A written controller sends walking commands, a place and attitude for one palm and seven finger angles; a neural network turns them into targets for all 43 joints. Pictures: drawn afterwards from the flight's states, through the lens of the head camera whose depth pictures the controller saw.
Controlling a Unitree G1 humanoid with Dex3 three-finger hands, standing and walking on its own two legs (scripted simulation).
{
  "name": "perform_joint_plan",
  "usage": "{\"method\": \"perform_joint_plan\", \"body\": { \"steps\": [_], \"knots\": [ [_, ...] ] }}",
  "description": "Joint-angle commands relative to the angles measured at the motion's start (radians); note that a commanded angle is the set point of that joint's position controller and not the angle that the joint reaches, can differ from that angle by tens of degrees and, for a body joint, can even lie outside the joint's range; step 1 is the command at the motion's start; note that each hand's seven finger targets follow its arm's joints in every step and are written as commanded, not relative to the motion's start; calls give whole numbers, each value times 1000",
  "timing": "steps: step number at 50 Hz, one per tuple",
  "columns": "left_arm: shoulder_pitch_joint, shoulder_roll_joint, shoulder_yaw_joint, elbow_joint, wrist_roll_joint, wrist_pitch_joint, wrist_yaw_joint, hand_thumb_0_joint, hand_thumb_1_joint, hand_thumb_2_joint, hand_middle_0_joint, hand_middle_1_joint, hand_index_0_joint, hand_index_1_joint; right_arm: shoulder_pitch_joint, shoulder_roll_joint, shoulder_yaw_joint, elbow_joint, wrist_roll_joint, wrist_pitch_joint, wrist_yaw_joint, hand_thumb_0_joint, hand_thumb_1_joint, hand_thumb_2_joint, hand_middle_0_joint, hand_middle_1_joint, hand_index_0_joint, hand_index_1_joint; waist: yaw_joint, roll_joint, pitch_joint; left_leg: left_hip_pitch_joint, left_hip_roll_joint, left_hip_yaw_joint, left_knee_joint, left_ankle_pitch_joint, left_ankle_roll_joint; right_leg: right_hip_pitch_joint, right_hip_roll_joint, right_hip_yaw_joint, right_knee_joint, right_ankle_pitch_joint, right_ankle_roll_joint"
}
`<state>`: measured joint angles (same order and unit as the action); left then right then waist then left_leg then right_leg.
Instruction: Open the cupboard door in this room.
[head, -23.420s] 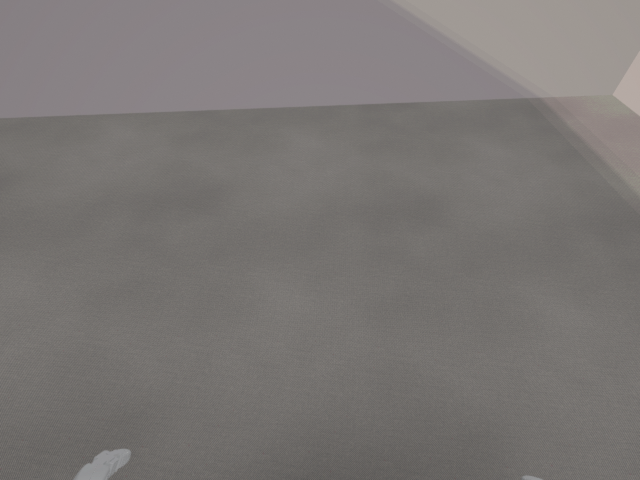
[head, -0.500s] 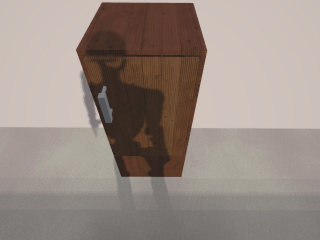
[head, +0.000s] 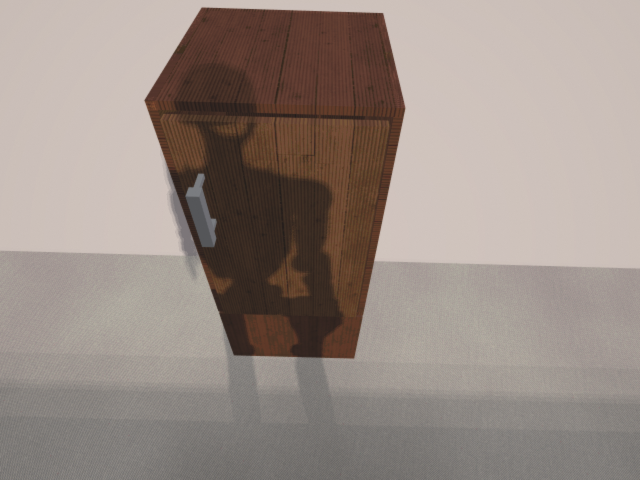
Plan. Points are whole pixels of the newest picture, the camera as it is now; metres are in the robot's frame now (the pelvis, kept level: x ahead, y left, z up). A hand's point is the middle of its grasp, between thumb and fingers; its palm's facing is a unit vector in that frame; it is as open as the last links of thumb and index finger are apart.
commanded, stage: look again from close up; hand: left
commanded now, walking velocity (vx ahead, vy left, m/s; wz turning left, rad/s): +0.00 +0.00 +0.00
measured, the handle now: (204, 210) +0.55 +0.25 -0.03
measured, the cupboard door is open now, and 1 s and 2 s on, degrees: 0 0 0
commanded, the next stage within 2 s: raise the hand with hooked fingers in 0.12 s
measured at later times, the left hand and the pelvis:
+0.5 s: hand (205, 404) +0.20 +0.15 +0.00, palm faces +0.12 -0.99 -0.05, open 7.8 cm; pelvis -0.04 -0.02 -0.03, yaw +1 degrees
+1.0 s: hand (180, 439) +0.18 +0.19 -0.05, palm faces -0.07 -1.00 -0.02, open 10.7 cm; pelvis -0.08 -0.03 -0.09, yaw +2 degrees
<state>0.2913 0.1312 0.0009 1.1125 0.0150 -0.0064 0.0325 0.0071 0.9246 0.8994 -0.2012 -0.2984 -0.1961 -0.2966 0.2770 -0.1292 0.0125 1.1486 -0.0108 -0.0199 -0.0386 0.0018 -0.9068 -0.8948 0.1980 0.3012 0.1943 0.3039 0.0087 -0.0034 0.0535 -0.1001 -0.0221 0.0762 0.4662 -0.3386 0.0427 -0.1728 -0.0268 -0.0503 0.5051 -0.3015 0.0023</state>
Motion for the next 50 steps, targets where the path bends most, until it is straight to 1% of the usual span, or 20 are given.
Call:
{"method": "perform_joint_plan", "body": {
  "steps": [1, 10, 11, 12, 13, 14, 15, 16, 19, 21, 22, 23, 24, 26, 28, 32, 37, 42, 46, 50],
  "knots": [
    [63, 87, 10, -30, -2, -13, 8, 0, 900, 900, -200, -300, -200, -300, 82, -87, -11, -17, 1, -14, -7, 0, -900, -900, 200, 300, 200, 300, -6, -10, 19, -74, 120, -106, -87, 275, 8, 18, -92, 82, -66, 293, -47],
    [68, 80, 10, -29, -1, -13, 8, 0, 900, 900, -200, -300, -200, -300, 94, -78, -10, -9, 1, -15, -7, 0, -900, -900, 200, 300, 200, 300, -4, -2, 27, -86, 122, -108, -95, 258, 8, 15, -86, 77, -77, 258, -46],
    [136, 132, 14, 15, 6, -35, 51, 0, 900, 900, -200, -300, -200, -300, -11, -136, -24, -90, 14, -20, -1, 0, -900, -900, 200, 300, 200, 300, 24, -17, 17, -121, 140, -77, 110, 556, -29, -15, -131, 113, -43, 729, -21],
    [-604, 312, 70, -1590, -198, -233, 43, 0, 877, 890, -202, -315, -202, -315, 30, -311, -42, -443, 52, -183, -30, 0, -900, -900, 200, 300, 200, 300, -91, 236, -488, 130, 57, -117, -6, 732, -36, 62, -34, 35, 51, 583, -35],
    [-190, 225, 55, -1286, -109, -150, 87, 0, 853, 880, -203, -330, -203, -330, -54, -198, -14, -370, 36, -282, -54, 0, -900, -900, 200, 300, 200, 300, -18, 379, -442, 225, 114, -103, -68, 908, -55, -45, 8, 7, 109, 203, -52],
    [-150, 152, 39, -1168, -131, -88, 136, 0, 830, 870, -205, -345, -205, -345, -32, -187, -44, -298, 41, -306, -51, 0, -900, -900, 200, 300, 200, 300, -41, 313, -330, 111, 105, -97, -54, 839, -87, -130, 10, -15, 148, 60, -29],
    [132, -54, -75, -938, -137, 16, 127, 0, 807, 860, -207, -360, -207, -360, -4, -153, -46, -289, 61, -300, -38, 0, -900, -900, 200, 300, 200, 300, -45, 146, -184, 18, 114, -120, -55, 723, -64, -204, -1, -34, 126, 17, -15],
    [-16, -57, -109, -1154, -170, -9, 96, 0, 783, 850, -208, -375, -208, -375, -27, -195, -53, -384, 69, -307, -33, 0, -900, -900, 200, 300, 200, 300, -42, 58, -99, -67, 110, -144, -26, 615, -54, -195, -5, -43, 89, 81, -11],
    [4, 61, 12, -1090, -133, -136, 38, 0, 713, 820, -213, -420, -213, -420, -30, -262, -75, -480, 32, -334, -29, 0, -900, -900, 200, 300, 200, 300, -73, -160, -84, -247, 31, -125, 126, 319, -28, -250, 8, -45, 58, 166, -23],
    [154, -4, 43, -899, -151, -244, -43, 0, 667, 800, -217, -450, -217, -450, -53, -249, -87, -531, 18, -326, -18, 0, -900, -900, 200, 300, 200, 300, -27, -371, -63, -405, 22, -111, 210, 196, -30, -360, 15, -56, 137, 64, -13],
    [218, 3, 78, -864, -176, -315, -95, 0, 643, 790, -218, -465, -218, -465, -75, -246, -94, -560, 15, -328, -7, 0, -900, -900, 200, 300, 200, 300, 5, -387, -80, -485, 12, -99, 248, 124, -35, -389, 14, -40, 172, 9, -13],
    [288, 39, 143, -865, -206, -385, -153, 0, 620, 780, -220, -480, -220, -480, -93, -244, -103, -592, 14, -326, 5, 0, -900, -900, 200, 300, 200, 300, 41, -371, -135, -540, 0, -80, 285, 95, -42, -370, 13, -22, 213, 2, -18],
    [348, 96, 220, -839, -234, -443, -225, 0, 597, 770, -222, -495, -222, -495, -102, -247, -112, -621, 20, -317, 24, 0, -900, -900, 200, 300, 200, 300, 85, -225, -173, -565, -14, -61, 320, 113, -56, -337, 6, 6, 261, 52, -37],
    [252, 179, 305, -890, -286, -566, -362, 0, 550, 750, -225, -525, -225, -525, -151, -253, -108, -691, 17, -303, 43, 0, -900, -900, 200, 300, 200, 300, 83, -33, -234, -651, -34, -38, 416, 76, -71, -360, -14, 55, 343, 64, -52],
    [191, 232, 344, -930, -285, -594, -394, 0, 503, 730, -228, -555, -228, -555, -170, -244, -107, -758, 23, -278, 41, 0, -900, -900, 200, 300, 200, 300, 94, -2, -278, -742, -39, -15, 474, 14, -51, -382, -20, 111, 368, -23, -46],
    [-78, 256, 315, -1168, -305, -570, -347, 0, 410, 690, -235, -615, -235, -615, -169, -233, -98, -854, 35, -253, 24, 0, -900, -900, 200, 300, 200, 300, 41, 47, -317, -805, -24, -30, 555, -129, -26, -460, -25, 227, 315, -356, -36],
    [-241, 266, 266, -1390, -326, -658, -349, 0, 293, 640, -243, -690, -243, -690, -84, -231, -77, -789, 30, -280, -18, 0, -900, -900, 200, 300, 200, 300, -62, 91, -410, -766, 21, -72, 641, -100, -6, -522, 4, 210, 349, -325, -30],
    [-233, 301, 236, -1162, -336, -524, -471, 0, 177, 590, -252, -765, -252, -765, -74, -268, -50, -721, 51, -299, -50, 0, -900, -900, 200, 300, 200, 300, -93, 36, -321, -841, 30, -101, 641, -131, -4, -563, 19, 167, 351, -334, -20],
    [-162, 369, 369, -1039, -369, -323, -492, 0, 83, 550, -258, -825, -258, -825, -104, -267, -45, -753, 63, -284, -54, 0, -900, -900, 200, 300, 200, 300, -8, -8, -393, -842, 14, -96, 592, -77, -9, -442, -5, 171, 315, -314, -11],
    [-97, 390, 484, -1158, -408, -306, -416, 0, -10, 510, -265, -885, -265, -885, -100, -232, -47, -782, 48, -276, -35, 0, -900, -900, 200, 300, 200, 300, 63, 11, -528, -758, 13, -98, 540, 80, -18, -327, 5, 118, 370, -100, -17]
  ]
}}
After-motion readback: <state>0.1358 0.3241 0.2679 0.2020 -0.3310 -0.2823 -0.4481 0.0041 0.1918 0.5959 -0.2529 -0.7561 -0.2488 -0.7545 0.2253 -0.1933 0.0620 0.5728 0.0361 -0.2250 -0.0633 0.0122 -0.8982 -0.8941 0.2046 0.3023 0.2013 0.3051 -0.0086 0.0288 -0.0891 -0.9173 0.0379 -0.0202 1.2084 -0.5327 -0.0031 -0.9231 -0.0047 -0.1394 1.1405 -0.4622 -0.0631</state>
